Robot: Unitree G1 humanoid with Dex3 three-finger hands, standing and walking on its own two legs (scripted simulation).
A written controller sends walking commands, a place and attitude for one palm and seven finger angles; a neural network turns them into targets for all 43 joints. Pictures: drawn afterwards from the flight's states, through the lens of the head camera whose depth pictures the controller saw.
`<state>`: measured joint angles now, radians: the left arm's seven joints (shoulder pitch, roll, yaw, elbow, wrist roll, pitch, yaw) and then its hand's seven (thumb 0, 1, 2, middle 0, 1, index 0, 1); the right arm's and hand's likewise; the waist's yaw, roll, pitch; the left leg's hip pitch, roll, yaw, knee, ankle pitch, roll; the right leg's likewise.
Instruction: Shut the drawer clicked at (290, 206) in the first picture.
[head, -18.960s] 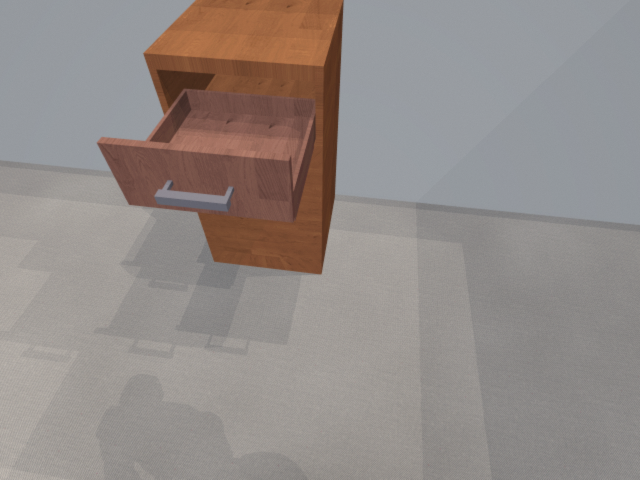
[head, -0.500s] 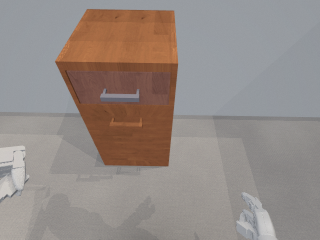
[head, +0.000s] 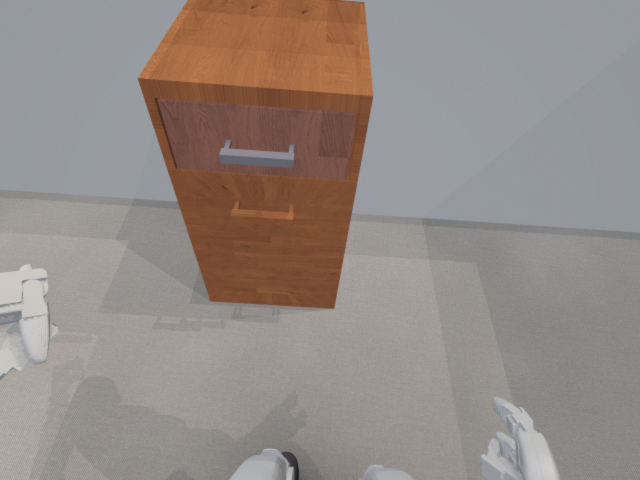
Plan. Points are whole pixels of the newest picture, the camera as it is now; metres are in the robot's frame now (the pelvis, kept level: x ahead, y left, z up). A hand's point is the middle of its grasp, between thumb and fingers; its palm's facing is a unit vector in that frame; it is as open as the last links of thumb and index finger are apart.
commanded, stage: step back with the hand held close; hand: left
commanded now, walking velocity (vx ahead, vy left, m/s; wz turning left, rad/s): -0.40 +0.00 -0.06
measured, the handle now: (258, 152) +0.72 +0.15 -0.05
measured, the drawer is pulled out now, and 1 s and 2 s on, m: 0.00 0.00 0.00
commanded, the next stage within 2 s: stop stepping back and stand still in 0.18 s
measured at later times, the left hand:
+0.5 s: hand (9, 450) +0.12 +0.22 +0.18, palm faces +0.25 -0.85 -0.47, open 3.3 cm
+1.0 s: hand out of the picture +0.06 +0.21 +0.19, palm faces +0.20 -0.82 -0.54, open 3.3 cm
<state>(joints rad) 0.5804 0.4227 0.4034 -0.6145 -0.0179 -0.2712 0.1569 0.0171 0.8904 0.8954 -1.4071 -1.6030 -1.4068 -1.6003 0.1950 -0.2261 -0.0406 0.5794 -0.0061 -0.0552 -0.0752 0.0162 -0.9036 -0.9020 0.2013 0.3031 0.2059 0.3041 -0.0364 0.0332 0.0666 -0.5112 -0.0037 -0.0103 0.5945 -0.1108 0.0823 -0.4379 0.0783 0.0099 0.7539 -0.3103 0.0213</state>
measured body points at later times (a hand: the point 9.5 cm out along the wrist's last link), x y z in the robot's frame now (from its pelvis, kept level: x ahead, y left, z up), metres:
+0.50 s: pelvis -0.11 +0.00 +0.00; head -0.10 +0.01 +0.45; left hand +0.10 +0.26 +0.21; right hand +0.04 -0.25 -0.07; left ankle +0.08 +0.07 -0.72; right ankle -0.15 -0.11 -0.72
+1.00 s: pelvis -0.14 +0.02 +0.00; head -0.13 +0.02 +0.45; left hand +0.05 +0.26 +0.22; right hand -0.02 -0.21 -0.09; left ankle -0.10 +0.14 -0.71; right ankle -0.12 -0.07 -0.72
